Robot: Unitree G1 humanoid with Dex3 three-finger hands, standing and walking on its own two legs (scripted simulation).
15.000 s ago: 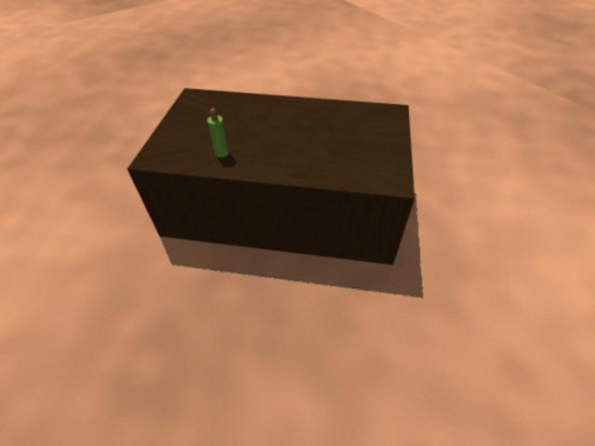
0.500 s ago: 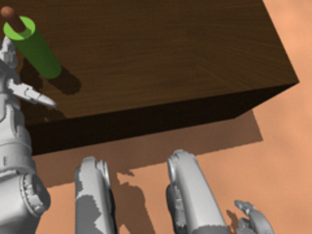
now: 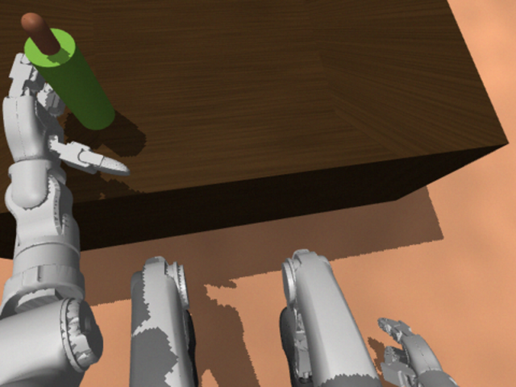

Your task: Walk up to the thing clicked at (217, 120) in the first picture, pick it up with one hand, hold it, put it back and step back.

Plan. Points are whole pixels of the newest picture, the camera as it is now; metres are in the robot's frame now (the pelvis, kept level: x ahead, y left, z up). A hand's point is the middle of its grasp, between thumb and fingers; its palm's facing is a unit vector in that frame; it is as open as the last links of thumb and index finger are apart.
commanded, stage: close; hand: left
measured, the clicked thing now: (70, 76) +0.53 +0.24 +0.02
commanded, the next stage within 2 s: settle in 0.64 s
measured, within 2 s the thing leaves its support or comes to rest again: leaves its support in 1.16 s
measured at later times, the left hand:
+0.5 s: hand (77, 110) +0.50 +0.24 +0.00, palm faces +0.16 -0.99 -0.02, open 10.3 cm
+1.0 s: hand (84, 104) +0.51 +0.23 +0.00, palm faces +0.12 -0.99 -0.03, open 8.3 cm
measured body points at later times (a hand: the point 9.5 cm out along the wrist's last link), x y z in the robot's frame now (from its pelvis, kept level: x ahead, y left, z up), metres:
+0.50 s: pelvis +0.00 +0.00 -0.01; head +0.21 +0.04 +0.38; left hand +0.48 +0.29 +0.01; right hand +0.10 -0.27 -0.14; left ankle +0.09 +0.15 -0.43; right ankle +0.06 -0.14 -0.43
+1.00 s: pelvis +0.00 +0.00 -0.02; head +0.21 +0.04 +0.37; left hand +0.49 +0.28 +0.01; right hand +0.11 -0.26 -0.15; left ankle +0.09 +0.15 -0.43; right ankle +0.06 -0.14 -0.43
